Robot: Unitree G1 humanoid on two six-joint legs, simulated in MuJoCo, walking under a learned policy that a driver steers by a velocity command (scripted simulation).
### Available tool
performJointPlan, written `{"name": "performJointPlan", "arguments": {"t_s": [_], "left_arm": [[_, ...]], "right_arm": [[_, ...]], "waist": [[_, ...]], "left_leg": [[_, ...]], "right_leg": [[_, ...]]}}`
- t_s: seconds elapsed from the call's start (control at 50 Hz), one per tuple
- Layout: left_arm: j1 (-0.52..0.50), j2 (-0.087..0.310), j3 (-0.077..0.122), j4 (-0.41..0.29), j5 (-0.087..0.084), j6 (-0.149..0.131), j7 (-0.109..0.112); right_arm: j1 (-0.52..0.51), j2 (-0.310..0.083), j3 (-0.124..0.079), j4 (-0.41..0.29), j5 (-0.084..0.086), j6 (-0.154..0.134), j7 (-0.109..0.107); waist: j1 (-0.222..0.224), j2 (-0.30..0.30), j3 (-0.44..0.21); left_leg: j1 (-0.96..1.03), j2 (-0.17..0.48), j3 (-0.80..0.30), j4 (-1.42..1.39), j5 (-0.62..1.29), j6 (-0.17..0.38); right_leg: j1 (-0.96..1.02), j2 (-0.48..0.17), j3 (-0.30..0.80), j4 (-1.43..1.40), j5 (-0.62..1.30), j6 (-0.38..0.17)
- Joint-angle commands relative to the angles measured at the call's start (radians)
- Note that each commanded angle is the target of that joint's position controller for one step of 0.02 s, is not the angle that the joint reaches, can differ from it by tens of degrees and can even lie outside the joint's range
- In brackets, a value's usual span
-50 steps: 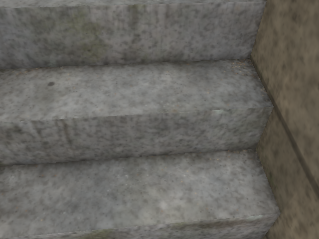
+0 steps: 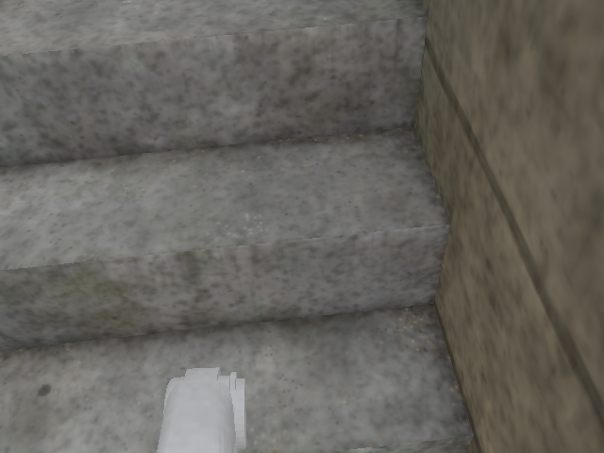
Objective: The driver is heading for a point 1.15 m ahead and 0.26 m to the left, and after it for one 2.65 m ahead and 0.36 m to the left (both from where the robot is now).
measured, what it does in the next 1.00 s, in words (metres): climbs, turning left: left foot 0.21 m higher, then right foot 0.21 m higher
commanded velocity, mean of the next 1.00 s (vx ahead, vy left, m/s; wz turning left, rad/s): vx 0.50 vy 0.00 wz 0.35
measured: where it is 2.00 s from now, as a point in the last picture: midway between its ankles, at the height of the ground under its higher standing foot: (110, 181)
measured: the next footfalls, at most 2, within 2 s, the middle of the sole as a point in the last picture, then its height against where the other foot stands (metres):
left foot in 0.32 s outside the picture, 0.21 m higher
right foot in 0.72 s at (315, 388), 0.21 m higher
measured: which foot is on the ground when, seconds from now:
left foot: up 0.00-0.30, down 0.32-0.74, up 0.76-1.00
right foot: down 0.00-0.32, up 0.34-0.70, down 0.72-1.00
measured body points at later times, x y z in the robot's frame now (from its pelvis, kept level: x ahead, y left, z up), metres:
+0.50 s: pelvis +0.21 +0.09 +0.15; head +0.21 +0.05 +0.60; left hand +0.41 +0.34 +0.09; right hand +0.31 -0.13 -0.01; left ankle +0.21 +0.13 -0.53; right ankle +0.22 -0.05 -0.22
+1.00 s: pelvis +0.42 +0.17 +0.39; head +0.40 +0.18 +0.84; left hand +0.33 +0.37 +0.24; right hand +0.66 -0.01 +0.29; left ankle +0.44 +0.34 -0.12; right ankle +0.44 +0.01 -0.32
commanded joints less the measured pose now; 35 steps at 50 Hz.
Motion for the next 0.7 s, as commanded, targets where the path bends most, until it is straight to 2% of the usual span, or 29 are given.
{"name": "performJointPlan", "arguments": {"t_s": [0.02,0.06,0.08,0.1,0.14,0.2,0.24,0.26,0.28,0.3,0.32,0.34,0.36,0.38,0.4,0.42,0.44,0.46,0.48,0.5,0.52,0.54,0.58,0.6,0.62,0.64,0.66,0.68,0.7], "left_arm": [[0.117,0.14,0.009,-0.035,-0.01,-0.03,0.004],[0.239,0.119,-0.005,0.01,-0.021,-0.034,-0.008],[0.314,0.119,-0.012,0.052,-0.031,-0.029,-0.014],[0.264,0.087,-0.025,0.033,-0.013,-0.027,-0.024],[0.188,0.064,-0.023,0.004,-0.019,-0.027,-0.029],[0.021,0.223,-0.008,-0.03,-0.036,-0.02,-0.035],[0.089,0.306,0.025,-0.018,-0.059,-0.021,-0.029],[-0.094,0.194,0.056,-0.183,-0.252,-0.063,0.184],[-0.107,0.297,0.076,-0.195,-0.275,-0.084,0.232],[0.141,0.169,0.053,-0.162,-0.303,-0.103,0.238],[0.003,0.259,0.08,-0.215,-0.253,-0.129,0.219],[-0.08,0.189,0.078,-0.273,-0.192,-0.116,0.201],[-0.162,0.088,0.057,-0.326,-0.138,-0.114,0.18],[-0.304,0.1,0.072,-0.384,-0.146,-0.091,0.173],[-0.386,0.042,0.056,-0.498,-0.127,-0.08,0.188],[-0.319,0.198,0.097,-0.413,-0.038,-0.023,0.034],[-0.385,0.158,0.088,-0.465,-0.018,-0.01,0.012],[-0.341,0.088,0.059,-0.517,-0.018,-0.001,0.024],[-0.323,0.076,0.04,-0.515,-0.009,0.01,0.04],[-0.316,0.089,0.031,-0.541,-0.009,0.017,0.048],[-0.317,0.107,0.027,-0.552,-0.019,0.028,0.052],[-0.369,0.105,0.014,-0.573,-0.033,0.035,0.039],[-0.553,0.096,-0.009,-0.668,-0.089,0.038,0.038],[-0.669,0.114,-0.013,-0.724,-0.113,0.045,0.044],[-0.837,0.151,-0.014,-0.777,-0.123,0.066,0.067],[-0.764,0.112,-0.024,-0.75,-0.111,0.085,0.067],[-0.665,0.154,0.001,-0.728,-0.129,0.085,0.06],[-0.538,0.179,0.012,-0.69,-0.111,0.109,0.05],[-0.493,0.188,0.018,-0.693,-0.086,0.122,0.054]], "right_arm": [[-0.264,-0.031,0.025,-0.171,-0.005,-0.031,0.021],[-0.37,-0.032,0.032,-0.196,-0.021,-0.033,0.011],[-0.392,0.008,0.05,-0.195,-0.036,-0.02,0.024],[-0.426,0.019,0.056,-0.189,-0.05,-0.018,0.022],[-0.503,-0.003,0.048,-0.195,-0.051,-0.037,0.034],[-0.412,0.017,0.072,-0.201,-0.07,0.008,0.084],[-0.386,-0.044,0.055,-0.23,-0.06,0.017,0.088],[-0.256,-0.013,0.024,-0.135,-0.095,-0.006,0.008],[-0.107,-0.048,0.017,-0.141,-0.085,-0.018,-0.031],[-0.247,-0.065,0.012,-0.124,-0.065,-0.021,-0.058],[-0.173,-0.06,0.005,-0.148,-0.06,-0.006,-0.067],[-0.279,-0.102,-0.021,-0.126,-0.041,-0.002,-0.07],[-0.221,-0.211,-0.068,-0.099,-0.069,0.011,-0.087],[-0.06,-0.242,-0.095,-0.083,-0.086,-0.021,-0.091],[-0.04,-0.235,-0.111,-0.022,-0.099,-0.06,-0.076],[0.273,-0.196,-0.07,-0.028,-0.032,-0.104,0.023],[0.26,-0.165,-0.076,0.083,-0.028,-0.117,0.073],[0.15,-0.112,-0.055,0.112,-0.057,-0.121,0.108],[0.044,-0.058,-0.041,0.106,-0.057,-0.133,0.099],[-0.095,-0.057,-0.044,0.056,-0.061,-0.145,0.076],[-0.166,-0.082,-0.049,0.029,-0.064,-0.154,0.066],[-0.066,-0.088,-0.049,0.071,-0.099,-0.155,0.055],[0.113,-0.158,-0.058,0.122,-0.169,-0.181,0.06],[0.219,-0.19,-0.062,0.146,-0.15,-0.184,0.058],[0.189,-0.159,-0.048,0.137,-0.129,-0.178,0.078],[0.188,-0.147,-0.027,0.142,-0.115,-0.156,0.1],[0.11,-0.168,-0.029,0.101,-0.071,-0.167,0.121],[0.132,-0.256,-0.03,0.09,-0.029,-0.174,0.131],[0.141,-0.294,-0.041,0.053,-0.015,-0.196,0.117]], "waist": [[0.044,-0.123,0.076],[0.086,-0.14,0.091],[0.097,-0.189,0.084],[0.076,-0.183,0.067],[0.059,-0.152,0.041],[-0.075,-0.177,-0.059],[-0.076,-0.204,-0.127],[-0.132,0.124,-0.19],[-0.185,-0.051,-0.247],[-0.003,0.041,-0.327],[-0.119,-0.153,-0.326],[-0.071,-0.022,-0.199],[-0.12,0.225,-0.183],[-0.217,0.138,-0.168],[-0.145,0.013,-0.092],[-0.3,-0.038,0.112],[-0.158,-0.054,0.181],[-0.009,-0.121,0.167],[0.07,-0.149,0.181],[0.137,-0.062,0.186],[0.17,0.019,0.199],[0.159,0.009,0.203],[0.112,-0.12,0.163],[0.057,-0.018,0.143],[0.022,-0.021,0.125],[0.046,0.059,0.055],[0.125,0.111,-0.013],[0.187,0.208,-0.17],[0.17,0.148,-0.223]], "left_leg": [[-0.106,0.096,0.11,-0.104,0.064,-0.061],[-0.242,0.133,0.136,-0.132,-0.033,-0.063],[-0.331,0.15,0.13,-0.043,-0.063,-0.039],[-0.323,0.162,0.131,-0.132,-0.114,-0.031],[-0.028,0.175,0.19,-0.353,-0.177,-0.004],[0.513,0.071,0.273,-0.625,-0.194,0.02],[0.611,-0.076,0.356,-0.904,-0.426,-0.041],[0.902,-0.16,0.299,-1.044,-0.628,-0.012],[1.017,-0.209,0.256,-1.182,-0.748,0.003],[1.281,-0.19,0.146,-1.265,-0.599,0.038],[1.236,-0.193,0.062,-1.463,-0.575,0.045],[1.213,-0.178,0.004,-1.561,-0.442,0.105],[1.47,0.023,-0.306,-1.747,0.007,0.277],[1.501,0.144,-0.478,-1.904,0.255,0.391],[1.456,0.182,-0.616,-1.906,-0.063,0.305],[1.525,0.169,-0.829,-1.827,0.054,0.223],[1.493,0.18,-0.708,-1.806,0.032,0.145],[1.373,0.175,-0.609,-1.851,-0.092,0.113],[1.272,0.138,-0.49,-1.893,-0.26,0.066],[1.136,0.09,-0.379,-1.981,-0.376,0.045],[1.017,0.046,-0.329,-2.042,-0.433,0.037],[1.028,0.023,-0.333,-2.059,-0.43,0.011],[0.968,-0.038,-0.26,-2.071,-0.321,-0.104],[0.995,-0.058,-0.242,-2.109,-0.182,-0.072],[0.917,0.003,-0.276,-2.235,0.006,-0.014],[0.95,0.046,-0.292,-2.213,0.254,0.064],[0.896,0.035,-0.192,-2.161,0.904,0.056],[1.069,0.103,-0.237,-2.032,1.659,0.117],[1.261,0.178,-0.279,-1.992,1.914,0.13]], "right_leg": [[-0.041,-0.195,0.226,-0.341,-0.175,-0.085],[0.118,-0.268,0.269,-0.407,-0.082,-0.087],[0.238,-0.281,0.294,-0.393,-0.003,-0.138],[0.281,-0.277,0.242,-0.4,0.068,-0.157],[0.179,-0.244,0.088,-0.428,0.391,-0.147],[0.02,-0.293,-0.028,-0.415,1.377,-0.23],[0.361,-0.304,-0.048,-0.287,1.935,-0.221],[0.422,-0.326,-0.057,-0.113,2.122,-0.051],[0.453,-0.388,-0.022,0.058,2.269,-0.06],[0.266,-0.33,-0.014,0.179,2.089,-0.003],[0.269,-0.235,-0.054,0.312,1.636,-0.022],[0.077,-0.093,-0.068,0.527,0.979,-0.015],[-0.406,0.097,-0.073,1.127,0.432,0.048],[-0.59,0.171,-0.001,1.683,0.2,0.036],[-0.742,0.118,0.081,1.849,0.188,-0.008],[-1.085,0.196,0.405,1.968,0.202,-0.1],[-1.158,0.152,0.392,1.925,0.173,-0.171],[-1.091,0.087,0.382,1.882,0.184,-0.206],[-1.095,0.041,0.343,1.835,0.135,-0.232],[-1.041,0.038,0.265,1.833,0.092,-0.216],[-1.034,0.037,0.185,1.909,0.096,-0.183],[-1.117,0.031,0.145,1.925,0.146,-0.19],[-0.978,-0.028,0.058,1.603,0.42,-0.179],[-0.985,-0.023,-0.005,1.556,0.384,-0.138],[-0.879,-0.027,-0.05,1.392,0.182,-0.099],[-0.79,-0.002,-0.082,1.363,0.135,-0.076],[-0.545,0.059,-0.156,1.221,0.128,-0.06],[-0.422,0.103,-0.143,1.064,-0.013,-0.037],[-0.362,0.129,-0.172,0.842,-0.089,-0.001]]}}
